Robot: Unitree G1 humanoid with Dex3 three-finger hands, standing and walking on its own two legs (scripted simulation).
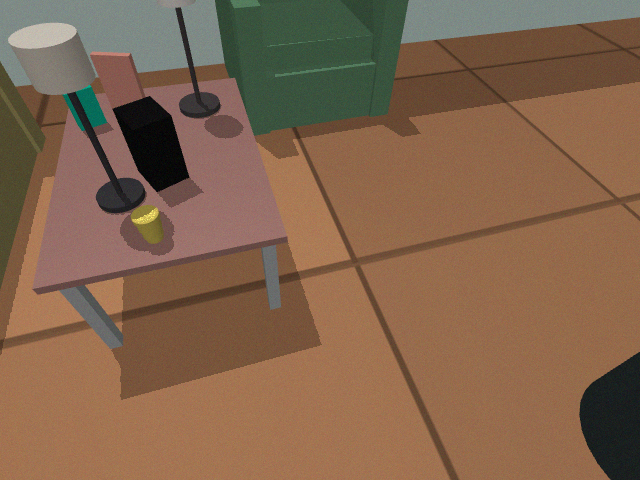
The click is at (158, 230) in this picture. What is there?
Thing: tapered cup
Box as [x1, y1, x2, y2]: [131, 205, 163, 243]
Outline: 140,206 132,212 131,219 143,237 148,242 158,242 163,236 159,213 154,206
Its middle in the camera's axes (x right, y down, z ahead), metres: -0.45 -0.04 +1.05
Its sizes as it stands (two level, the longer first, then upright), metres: 0.070 0.070 0.092
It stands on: a support 0.42 m high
